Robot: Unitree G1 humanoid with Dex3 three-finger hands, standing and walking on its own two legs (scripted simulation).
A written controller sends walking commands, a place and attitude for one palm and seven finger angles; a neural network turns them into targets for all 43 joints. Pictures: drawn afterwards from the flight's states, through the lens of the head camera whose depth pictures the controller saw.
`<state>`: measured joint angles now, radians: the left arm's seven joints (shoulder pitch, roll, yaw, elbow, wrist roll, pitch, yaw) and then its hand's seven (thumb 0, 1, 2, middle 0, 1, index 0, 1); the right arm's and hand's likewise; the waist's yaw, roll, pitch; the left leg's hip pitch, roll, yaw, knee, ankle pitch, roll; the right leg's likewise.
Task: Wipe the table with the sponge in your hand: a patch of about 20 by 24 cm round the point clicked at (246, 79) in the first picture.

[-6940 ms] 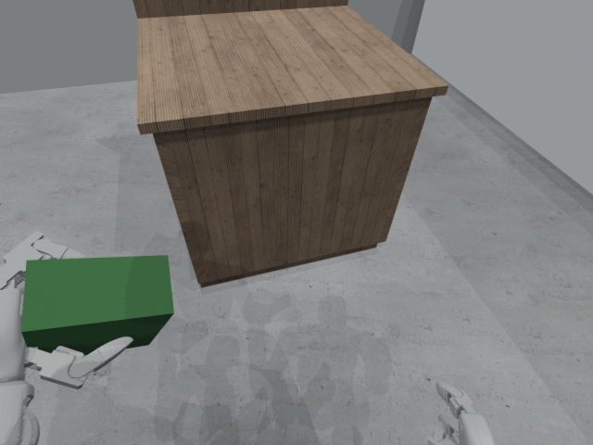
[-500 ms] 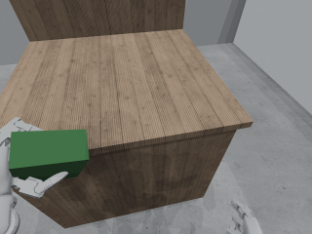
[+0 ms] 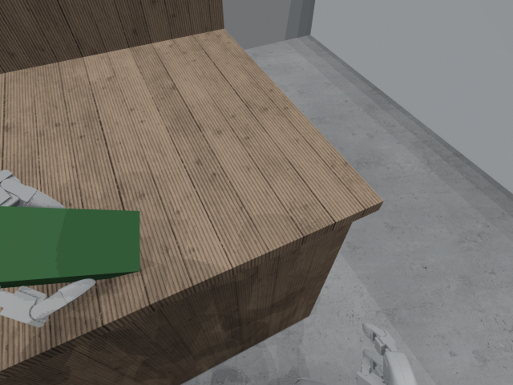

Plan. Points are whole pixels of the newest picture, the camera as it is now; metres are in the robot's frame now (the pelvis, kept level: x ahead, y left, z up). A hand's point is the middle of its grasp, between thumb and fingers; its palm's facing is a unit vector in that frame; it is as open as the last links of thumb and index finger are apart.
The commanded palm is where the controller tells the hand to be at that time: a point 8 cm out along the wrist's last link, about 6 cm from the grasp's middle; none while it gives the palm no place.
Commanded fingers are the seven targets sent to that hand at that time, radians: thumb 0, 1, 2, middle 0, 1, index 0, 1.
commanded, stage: come to a stop and stand still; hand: left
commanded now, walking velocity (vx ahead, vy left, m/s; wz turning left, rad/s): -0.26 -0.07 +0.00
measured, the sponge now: (84, 250) +0.23 +0.20 +0.17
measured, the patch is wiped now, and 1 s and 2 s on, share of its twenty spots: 0.00 0.00 0.00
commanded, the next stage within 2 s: look again from close up in 1.76 s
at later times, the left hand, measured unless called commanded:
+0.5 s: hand out of the picture +0.26 +0.33 +0.24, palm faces +0.54 -0.74 -0.39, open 10.3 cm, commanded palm +0.18 +0.30 +0.19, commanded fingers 0.00 0.10 1.30 -1.20 -1.60 -1.20 -1.60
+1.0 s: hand (3, 203) +0.28 +0.30 +0.19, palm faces +0.37 -0.81 -0.45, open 10.3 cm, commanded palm +0.21 +0.34 +0.19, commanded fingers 0.00 0.10 1.30 -1.20 -1.60 -1.20 -1.60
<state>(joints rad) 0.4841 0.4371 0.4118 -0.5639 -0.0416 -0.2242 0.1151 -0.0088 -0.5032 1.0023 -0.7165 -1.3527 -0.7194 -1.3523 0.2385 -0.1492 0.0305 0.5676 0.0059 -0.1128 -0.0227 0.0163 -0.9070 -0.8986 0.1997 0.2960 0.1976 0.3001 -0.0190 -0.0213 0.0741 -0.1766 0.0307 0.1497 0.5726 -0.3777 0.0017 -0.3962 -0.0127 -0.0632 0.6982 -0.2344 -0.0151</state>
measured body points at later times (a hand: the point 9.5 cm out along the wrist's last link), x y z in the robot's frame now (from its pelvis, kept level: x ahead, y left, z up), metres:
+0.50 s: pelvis +0.01 +0.03 +0.00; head +0.02 +0.06 +0.45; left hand +0.22 +0.36 +0.26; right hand +0.19 -0.20 -0.05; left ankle +0.05 +0.14 -0.73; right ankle +0.05 -0.08 -0.73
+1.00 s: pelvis +0.04 +0.06 +0.01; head +0.08 +0.07 +0.46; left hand +0.25 +0.34 +0.21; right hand +0.19 -0.16 -0.08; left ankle +0.05 +0.14 -0.73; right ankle +0.05 -0.08 -0.73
